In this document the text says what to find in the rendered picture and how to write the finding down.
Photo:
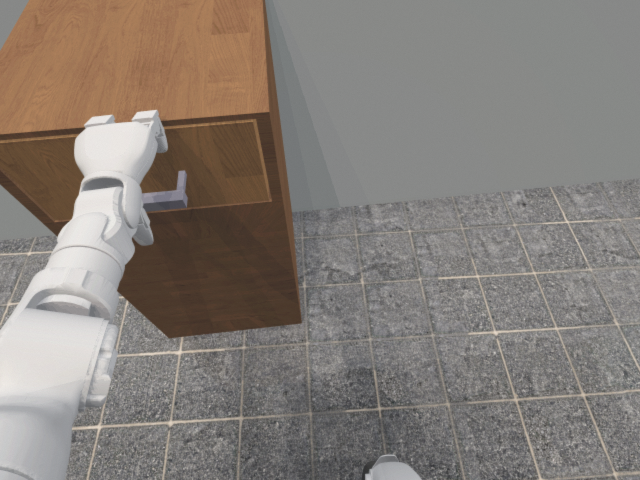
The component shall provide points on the cabinet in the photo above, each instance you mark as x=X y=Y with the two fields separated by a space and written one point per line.
x=210 y=269

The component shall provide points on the robot left hand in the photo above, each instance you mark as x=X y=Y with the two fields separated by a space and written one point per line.
x=128 y=148

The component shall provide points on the handle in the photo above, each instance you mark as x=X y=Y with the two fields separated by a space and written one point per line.
x=167 y=200

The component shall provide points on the robot left forearm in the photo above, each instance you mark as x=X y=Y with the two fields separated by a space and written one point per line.
x=87 y=264

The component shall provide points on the right robot shin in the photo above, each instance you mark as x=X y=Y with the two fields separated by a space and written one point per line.
x=386 y=458

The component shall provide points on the drawer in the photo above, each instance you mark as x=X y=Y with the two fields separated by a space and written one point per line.
x=223 y=161

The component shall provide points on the left robot upper arm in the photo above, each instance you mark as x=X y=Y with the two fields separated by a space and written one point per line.
x=52 y=366

